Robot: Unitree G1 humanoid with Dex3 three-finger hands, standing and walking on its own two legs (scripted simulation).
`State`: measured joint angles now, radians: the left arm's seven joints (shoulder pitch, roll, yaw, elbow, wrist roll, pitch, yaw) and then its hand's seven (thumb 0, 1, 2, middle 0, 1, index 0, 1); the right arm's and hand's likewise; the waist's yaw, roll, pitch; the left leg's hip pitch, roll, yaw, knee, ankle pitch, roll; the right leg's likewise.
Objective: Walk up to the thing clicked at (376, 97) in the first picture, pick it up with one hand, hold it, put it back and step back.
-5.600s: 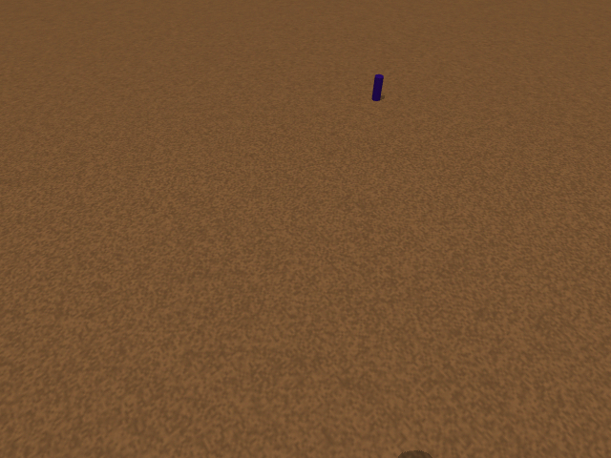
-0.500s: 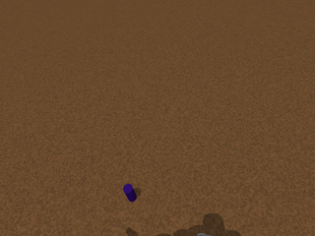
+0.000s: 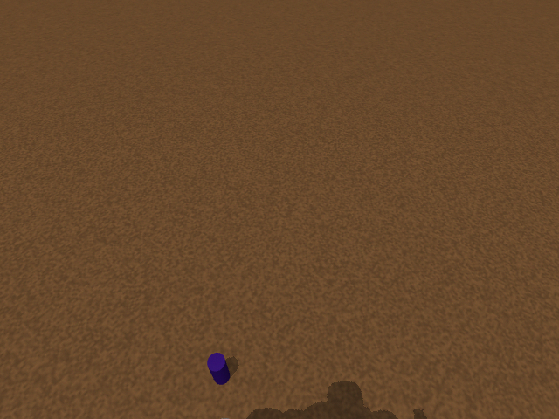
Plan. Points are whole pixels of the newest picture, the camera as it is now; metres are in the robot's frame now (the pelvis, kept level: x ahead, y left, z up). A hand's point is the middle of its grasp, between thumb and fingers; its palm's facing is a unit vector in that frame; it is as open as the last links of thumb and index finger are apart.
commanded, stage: walk up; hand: left
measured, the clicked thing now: (219, 369) +0.38 +0.20 -0.68
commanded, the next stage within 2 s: stand in 1.26 s
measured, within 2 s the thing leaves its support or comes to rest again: neither
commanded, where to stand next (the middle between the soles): +0.06 -0.01 m, yaw +0 degrees
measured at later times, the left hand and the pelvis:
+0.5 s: hand out of the picture +0.15 +0.26 -0.13, palm faces -0.01 -0.93 -0.36, open 7.4 cm; pelvis +0.04 +0.00 +0.02, yaw +1 degrees
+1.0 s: hand out of the picture +0.11 +0.26 -0.13, palm faces +0.02 -0.94 -0.34, open 7.4 cm; pelvis +0.05 +0.00 +0.03, yaw +2 degrees
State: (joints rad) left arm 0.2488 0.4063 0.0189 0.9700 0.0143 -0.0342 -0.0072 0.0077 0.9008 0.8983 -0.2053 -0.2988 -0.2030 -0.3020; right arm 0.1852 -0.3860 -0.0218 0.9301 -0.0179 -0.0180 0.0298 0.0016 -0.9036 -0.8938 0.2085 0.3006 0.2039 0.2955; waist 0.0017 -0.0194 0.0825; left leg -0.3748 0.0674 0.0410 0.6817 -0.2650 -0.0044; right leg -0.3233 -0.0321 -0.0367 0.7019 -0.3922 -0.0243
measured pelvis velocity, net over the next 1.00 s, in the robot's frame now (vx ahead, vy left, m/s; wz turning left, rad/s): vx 0.05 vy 0.00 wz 0.03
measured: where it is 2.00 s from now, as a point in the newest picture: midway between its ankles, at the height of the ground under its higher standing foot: outside the picture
